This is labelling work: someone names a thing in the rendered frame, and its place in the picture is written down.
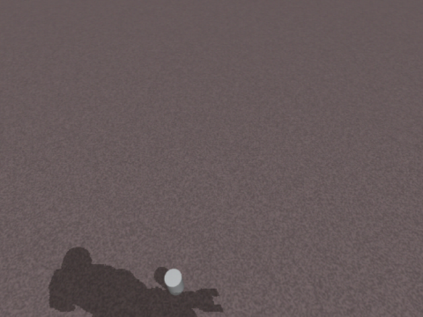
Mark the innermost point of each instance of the can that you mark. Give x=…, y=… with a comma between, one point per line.
x=174, y=281

